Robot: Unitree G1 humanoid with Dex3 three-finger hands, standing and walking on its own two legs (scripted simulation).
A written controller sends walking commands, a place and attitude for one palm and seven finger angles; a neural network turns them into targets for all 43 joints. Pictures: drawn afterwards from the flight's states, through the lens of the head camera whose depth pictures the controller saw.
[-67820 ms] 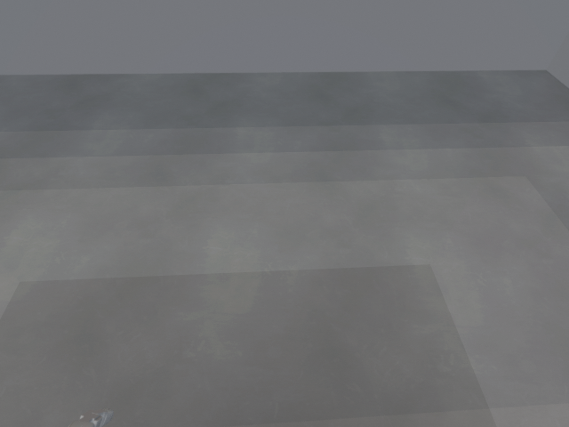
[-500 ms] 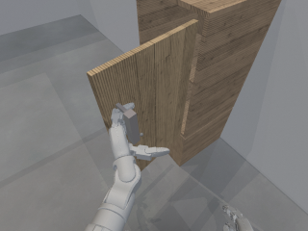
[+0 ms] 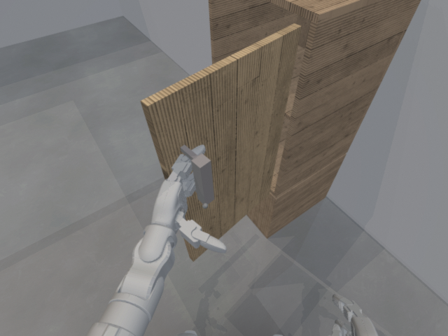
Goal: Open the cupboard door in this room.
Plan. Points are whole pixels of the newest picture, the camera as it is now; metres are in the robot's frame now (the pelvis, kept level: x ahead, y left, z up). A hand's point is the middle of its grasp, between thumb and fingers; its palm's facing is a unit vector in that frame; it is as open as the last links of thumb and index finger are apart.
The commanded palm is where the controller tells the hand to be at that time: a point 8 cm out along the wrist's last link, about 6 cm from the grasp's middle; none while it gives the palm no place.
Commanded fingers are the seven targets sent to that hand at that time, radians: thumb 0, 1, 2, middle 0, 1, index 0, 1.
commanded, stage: slide the hand sideways off the handle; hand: left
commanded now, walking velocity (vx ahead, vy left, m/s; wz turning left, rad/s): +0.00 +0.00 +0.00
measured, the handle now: (196, 175) +0.39 +0.07 +0.07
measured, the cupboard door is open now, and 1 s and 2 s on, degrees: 99 99 99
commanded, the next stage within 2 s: draw the hand back to the body in 0.92 s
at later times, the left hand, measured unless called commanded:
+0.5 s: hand (188, 228) +0.28 +0.08 +0.07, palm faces -0.11 -0.99 -0.03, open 16.3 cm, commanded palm +0.26 +0.13 +0.07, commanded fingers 0.00 -0.50 0.30 -0.15 -0.30 -0.15 -0.30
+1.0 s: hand (156, 250) +0.24 +0.12 +0.06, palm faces -0.09 -1.00 -0.04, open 16.3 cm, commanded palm +0.23 +0.17 +0.07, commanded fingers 0.00 -0.50 0.30 -0.15 -0.30 -0.15 -0.30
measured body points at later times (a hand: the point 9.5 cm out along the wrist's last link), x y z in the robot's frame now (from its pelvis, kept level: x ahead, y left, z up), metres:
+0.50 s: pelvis +0.02 -0.01 +0.00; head +0.06 -0.02 +0.44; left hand +0.28 +0.13 +0.07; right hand +0.20 -0.23 -0.09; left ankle +0.03 +0.12 -0.70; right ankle +0.02 -0.12 -0.70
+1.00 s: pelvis +0.03 -0.01 -0.01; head +0.07 -0.03 +0.44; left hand +0.24 +0.18 +0.07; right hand +0.21 -0.25 -0.09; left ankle +0.03 +0.12 -0.70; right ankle +0.02 -0.12 -0.70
